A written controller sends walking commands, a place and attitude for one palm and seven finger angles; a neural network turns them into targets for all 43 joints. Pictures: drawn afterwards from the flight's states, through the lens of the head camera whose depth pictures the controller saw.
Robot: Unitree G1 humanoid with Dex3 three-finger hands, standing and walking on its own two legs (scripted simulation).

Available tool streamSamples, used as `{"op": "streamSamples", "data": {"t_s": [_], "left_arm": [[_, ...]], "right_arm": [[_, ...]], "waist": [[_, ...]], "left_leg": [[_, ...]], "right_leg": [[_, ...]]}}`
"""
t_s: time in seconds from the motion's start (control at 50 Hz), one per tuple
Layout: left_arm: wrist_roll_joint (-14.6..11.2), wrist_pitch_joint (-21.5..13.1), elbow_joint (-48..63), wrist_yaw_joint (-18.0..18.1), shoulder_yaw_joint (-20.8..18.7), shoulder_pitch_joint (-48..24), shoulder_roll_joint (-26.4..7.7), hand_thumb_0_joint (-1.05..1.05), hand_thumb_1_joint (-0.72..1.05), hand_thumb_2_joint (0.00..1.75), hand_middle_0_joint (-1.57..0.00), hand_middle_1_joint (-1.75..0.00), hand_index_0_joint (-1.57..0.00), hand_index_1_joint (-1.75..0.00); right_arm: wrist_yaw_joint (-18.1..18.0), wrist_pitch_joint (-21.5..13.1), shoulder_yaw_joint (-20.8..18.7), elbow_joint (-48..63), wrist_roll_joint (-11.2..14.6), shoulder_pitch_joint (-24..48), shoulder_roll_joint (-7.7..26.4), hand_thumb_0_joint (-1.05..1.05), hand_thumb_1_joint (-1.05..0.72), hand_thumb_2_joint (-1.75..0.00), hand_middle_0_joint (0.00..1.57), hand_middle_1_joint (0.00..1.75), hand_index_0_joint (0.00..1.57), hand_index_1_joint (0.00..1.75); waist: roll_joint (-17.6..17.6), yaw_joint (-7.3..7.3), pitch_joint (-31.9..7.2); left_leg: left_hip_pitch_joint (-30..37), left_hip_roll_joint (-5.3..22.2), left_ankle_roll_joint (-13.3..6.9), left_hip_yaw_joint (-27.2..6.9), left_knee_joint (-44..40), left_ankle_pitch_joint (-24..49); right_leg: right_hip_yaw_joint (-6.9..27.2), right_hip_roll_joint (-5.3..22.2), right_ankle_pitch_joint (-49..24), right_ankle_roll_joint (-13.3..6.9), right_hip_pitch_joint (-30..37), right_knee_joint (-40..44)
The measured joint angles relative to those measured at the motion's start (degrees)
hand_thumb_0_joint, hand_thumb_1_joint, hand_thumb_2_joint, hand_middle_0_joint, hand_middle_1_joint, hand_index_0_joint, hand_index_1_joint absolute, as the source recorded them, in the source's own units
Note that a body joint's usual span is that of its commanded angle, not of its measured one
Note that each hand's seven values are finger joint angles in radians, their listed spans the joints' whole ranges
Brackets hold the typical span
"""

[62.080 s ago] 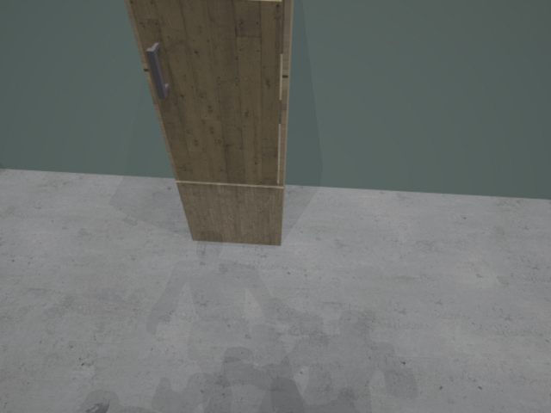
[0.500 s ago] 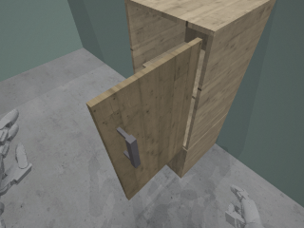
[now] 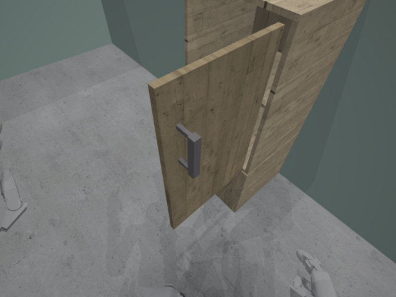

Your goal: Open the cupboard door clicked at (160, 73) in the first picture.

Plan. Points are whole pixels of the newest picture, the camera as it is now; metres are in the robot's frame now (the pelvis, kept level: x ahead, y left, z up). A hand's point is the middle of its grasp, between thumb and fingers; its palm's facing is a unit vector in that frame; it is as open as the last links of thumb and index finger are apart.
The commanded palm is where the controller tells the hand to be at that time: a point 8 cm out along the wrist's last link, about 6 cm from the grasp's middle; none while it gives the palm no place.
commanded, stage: step back with the hand held close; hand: left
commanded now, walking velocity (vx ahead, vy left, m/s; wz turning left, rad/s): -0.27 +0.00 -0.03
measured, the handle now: (187, 152) +0.39 +0.05 +0.07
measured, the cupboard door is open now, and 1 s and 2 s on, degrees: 91 91 91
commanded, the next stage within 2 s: stop stepping back and stand still in 0.38 s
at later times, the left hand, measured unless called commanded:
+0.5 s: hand (14, 250) +0.14 +0.23 +0.18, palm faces +0.30 -0.84 -0.46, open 7.4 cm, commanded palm +0.08 +0.29 +0.19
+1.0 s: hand out of the picture +0.07 +0.26 +0.17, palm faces +0.44 -0.80 -0.40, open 7.4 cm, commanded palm +0.01 +0.30 +0.19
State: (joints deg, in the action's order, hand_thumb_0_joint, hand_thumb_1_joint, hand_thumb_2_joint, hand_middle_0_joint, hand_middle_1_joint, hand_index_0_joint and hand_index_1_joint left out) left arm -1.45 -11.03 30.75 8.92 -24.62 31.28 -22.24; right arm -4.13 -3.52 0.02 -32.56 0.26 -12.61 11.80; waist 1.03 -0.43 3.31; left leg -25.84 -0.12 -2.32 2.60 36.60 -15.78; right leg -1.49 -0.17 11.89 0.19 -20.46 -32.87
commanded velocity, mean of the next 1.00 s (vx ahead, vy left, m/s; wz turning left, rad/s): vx -0.11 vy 0.02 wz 0.00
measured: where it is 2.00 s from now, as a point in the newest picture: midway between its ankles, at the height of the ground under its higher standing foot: outside the picture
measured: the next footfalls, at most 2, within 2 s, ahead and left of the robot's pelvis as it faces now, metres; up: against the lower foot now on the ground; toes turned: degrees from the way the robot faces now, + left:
right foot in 0.44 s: -0.12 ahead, -0.10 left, +0.00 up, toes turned -6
left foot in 0.96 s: -0.08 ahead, +0.14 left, +0.00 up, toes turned -1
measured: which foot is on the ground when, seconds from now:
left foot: down 0.00-0.74, up 0.76-0.94, down 0.96-1.00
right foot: down 0.00-0.12, up 0.14-0.42, down 0.44-1.00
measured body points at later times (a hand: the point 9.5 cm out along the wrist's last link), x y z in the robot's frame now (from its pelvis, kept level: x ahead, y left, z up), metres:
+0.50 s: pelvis -0.09 +0.00 +0.00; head -0.05 +0.01 +0.45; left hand +0.12 +0.28 +0.20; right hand +0.08 -0.23 -0.08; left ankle +0.06 +0.08 -0.71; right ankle -0.20 -0.10 -0.73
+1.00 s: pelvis -0.14 +0.00 +0.01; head -0.15 +0.01 +0.46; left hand +0.05 +0.30 +0.20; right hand -0.03 -0.27 -0.08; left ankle -0.12 +0.14 -0.73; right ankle -0.16 -0.09 -0.72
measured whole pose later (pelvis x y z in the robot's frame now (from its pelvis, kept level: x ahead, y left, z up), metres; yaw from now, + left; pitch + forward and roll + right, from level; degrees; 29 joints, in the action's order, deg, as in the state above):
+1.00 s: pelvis -0.14 +0.00 +0.01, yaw -2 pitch -1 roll +0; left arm -1.3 -11.1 23.8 9.3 -22.4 27.9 -20.2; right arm -5.1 -6.9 -1.7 -40.3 -0.2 -16.3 14.3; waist -0.1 -0.2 -1.0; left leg -13.5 1.8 0.6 0.3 29.2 -15.1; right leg -3.6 -0.6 17.7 -1.7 -11.4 -29.9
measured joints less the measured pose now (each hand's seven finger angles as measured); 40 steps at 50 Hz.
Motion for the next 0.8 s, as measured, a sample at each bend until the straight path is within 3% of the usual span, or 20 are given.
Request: {"op": "streamSamples", "data": {"t_s": [0.06,0.12,0.2,0.24,0.3,0.36,0.4,0.44,0.48,0.52,0.56,0.58,0.62,0.68,0.74,0.76,0.8], "left_arm": [[-0.05,-0.34,1.32,0.72,0.96,0.22,0.7,0.01,0.89,0.9,-0.21,-0.3,-0.21,-0.3],[-0.04,-0.24,1.84,0.83,1.23,-1.42,0.13,0.01,0.89,0.9,-0.21,-0.3,-0.21,-0.3],[0.34,-0.93,0.21,0.73,-1.07,-3.8,-2.08,0.01,0.88,0.9,-0.21,-0.3,-0.21,-0.3],[-0.2,-1.13,0.42,1.12,-2.19,-3.24,-2.74,0.01,0.89,0.9,-0.21,-0.3,-0.21,-0.3],[-1.13,-0.84,1.62,1.49,-1.87,-1.36,-2.06,0.01,0.89,0.9,-0.21,-0.3,-0.21,-0.3],[-1.89,-0.25,2.16,1.15,-0.16,-0.32,-1.48,0.01,0.89,0.9,-0.2,-0.3,-0.2,-0.3],[-2.46,-0.19,2.13,0.56,0.28,-0.04,-2.1,0.01,0.89,0.9,-0.2,-0.3,-0.2,-0.3],[-2.79,-0.92,2.57,0.09,-0.78,0.28,-3.71,0.01,0.89,0.9,-0.2,-0.3,-0.2,-0.3],[-2.57,-1.37,1.53,-0.77,0.89,-1.06,-2.92,0.01,0.89,0.9,-0.2,-0.3,-0.2,-0.3],[-2.14,-1.03,1.62,-1.56,1.58,-0.97,-3.3,0.01,0.89,0.9,-0.21,-0.3,-0.21,-0.3],[-2.2,-0.15,2.53,-1.91,0.94,0.48,-3.95,0.01,0.89,0.9,-0.21,-0.3,-0.21,-0.3],[-2.37,0.32,2.72,-1.94,0.56,0.77,-4.26,0.01,0.89,0.9,-0.21,-0.3,-0.21,-0.3],[-2.75,0.69,1.36,-1.82,-0.02,-0.87,-5.07,0.01,0.88,0.9,-0.21,-0.3,-0.21,-0.3],[-2.71,1.44,-0.78,-1.4,-0.94,-1.19,-5.15,0.01,0.89,0.9,-0.21,-0.3,-0.21,-0.3],[-2.16,1.82,-0.67,-1.25,-1.32,1.29,-4.73,0.01,0.89,0.9,-0.21,-0.3,-0.21,-0.3],[-1.98,1.8,-0.07,-1.33,-1.12,2.5,-4.54,0.01,0.89,0.9,-0.21,-0.3,-0.21,-0.3],[-1.58,1.24,1.02,-1.39,-0.62,4.87,-3.61,0.01,0.89,0.9,-0.21,-0.3,-0.21,-0.3]], "right_arm": [[0.37,-0.03,0.01,-1.65,-0.27,0.23,0.28,0.01,-0.9,-0.89,0.21,0.3,0.2,0.3],[-0.06,0.06,-0.01,-2.15,-0.36,0.53,0.49,0.01,-0.9,-0.89,0.21,0.3,0.2,0.3],[0.04,-1.73,-0.73,-2.92,-1.02,1.33,-1.05,0.01,-0.9,-0.89,0.21,0.3,0.2,0.3],[0.87,-2.52,-0.59,-3.37,-1.04,1.33,-2.11,0.01,-0.9,-0.89,0.2,0.3,0.2,0.3],[1.8,-3.21,0.03,-3.61,-1.07,1.17,-2.99,0.01,-0.9,-0.89,0.21,0.3,0.2,0.3],[2.21,-3.53,0.71,-3.43,-1.36,1.4,-3.3,0.01,-0.9,-0.89,0.21,0.3,0.2,0.3],[2.37,-3.28,1.07,-2.97,-1.64,2.15,-3.39,0.01,-0.9,-0.89,0.21,0.3,0.2,0.3],[2.41,-2.56,1.57,-2.34,-1.75,4.01,-3.44,0.01,-0.9,-0.89,0.21,0.3,0.2,0.3],[1.88,-1.93,1.31,-3.85,-1.62,5.46,-2.23,0.01,-0.9,-0.89,0.21,0.3,0.2,0.3],[1.38,-1.23,1.24,-4.71,-0.93,4.75,-1.87,0.01,-0.9,-0.89,0.21,0.3,0.2,0.3],[0.66,-0.57,1.56,-4.04,-0.34,3.15,-1.32,0.01,-0.9,-0.89,0.21,0.3,0.2,0.3],[0.28,-0.66,1.37,-3.61,-0.17,2.51,-0.91,0.01,-0.9,-0.89,0.21,0.3,0.2,0.3],[-0.05,-1.45,0.67,-3.68,0.09,2.3,-1.11,0.01,-0.9,-0.89,0.21,0.3,0.2,0.3],[0.16,-2.87,0.42,-3.17,-0.58,1.44,-0.99,0.01,-0.9,-0.89,0.2,0.3,0.2,0.3],[0.5,-2.68,0.16,-1.66,-0.54,-0.22,-0.49,0.01,-0.9,-0.89,0.2,0.3,0.2,0.3],[0.63,-2.38,-0.07,-1.66,-0.51,-0.81,-0.24,0.01,-0.9,-0.89,0.2,0.3,0.2,0.3],[0.74,-1.87,-0.38,-3.01,-0.68,-1.94,0.28,0.01,-0.9,-0.89,0.2,0.3,0.2,0.3]], "waist": [[-0.58,-0.41,-0.13],[-1.22,-0.02,0.4],[-0.13,0.97,1.1],[-0.28,0.86,0.17],[-0.23,0.27,-1.86],[-0.09,-0.07,-3.68],[-0.68,-0.37,-4.25],[-3.06,-1.61,-3.8],[-0.7,-1.63,-2.15],[-1.21,-1.3,-2.02],[-1.96,-0.48,-2.65],[-1.8,0.15,-2.88],[-3.43,0.99,-1.82],[-3.4,2.47,-1.55],[-2.28,3.88,-1.78],[-2.07,3.75,-2.04],[-2.58,2.08,-3.3]], "left_leg": [[-0.39,-0.5,1.23,-0.99,3.59,-4.04],[0.36,-0.59,-0.23,-0.83,0.83,3.67],[0.46,0.51,-1.88,-2.02,-2.6,8.24],[0.74,1.21,-1.56,-2.12,-6.07,10.34],[1.25,2.34,-0.97,-1.54,-11.96,14.09],[1.24,2.82,-0.4,-0.98,-17.5,17.98],[0.29,2.53,0.25,-0.14,-19.34,19.99],[-3.02,1.78,1.55,2.39,-15.52,18.17],[-5.41,2.47,2.8,0.18,-7.63,8.47],[-5.28,1.3,3.12,-0.92,-1.15,3.13],[-1.3,0.65,2.64,-1.01,-2.91,9.4],[0.52,0.52,0.75,-1.34,-5.13,10.22],[1.79,-0.69,-0.52,-0.78,-6.53,10.15],[3.5,-0.87,0.25,-1.29,-10.95,12.78],[2.47,-0.86,1.56,-2.54,-10.78,8.39],[0.93,-1.04,2.23,-3.0,-6.95,4.41],[-2.03,-1.45,3.12,-3.3,5.08,0.29]], "right_leg": [[0.46,0.13,-0.48,0.45,-0.82,-0.62],[0.72,0.27,1.42,1.01,-2.02,-2.7],[3.23,-3.89,12.05,0.63,-5.85,-23.61],[2.73,-4.58,13.99,0.45,-4.76,-27.4],[0.86,-4.13,16.77,-0.08,0.47,-22.24],[-0.78,-3.93,18.02,-0.99,7.67,-9.69],[-1.35,-3.4,14.56,-1.88,12.91,2.29],[0.42,-1.06,7.93,-3.47,15.19,10.74],[0.54,-2.48,8.21,-2.32,14.72,8.84],[1.07,-2.2,10.0,-1.17,14.67,6.91],[1.32,-1.86,11.62,-0.61,14.1,3.92],[0.88,-1.92,12.34,-0.28,13.2,1.42],[2.13,-1.21,14.5,-0.03,11.07,-3.79],[2.28,-2.32,17.79,-0.72,8.98,-4.68],[-0.21,-2.66,11.37,-2.45,9.98,2.28],[-0.65,-2.54,8.18,-2.98,9.94,3.32],[0.06,-2.1,4.58,-3.7,9.3,4.13]]}}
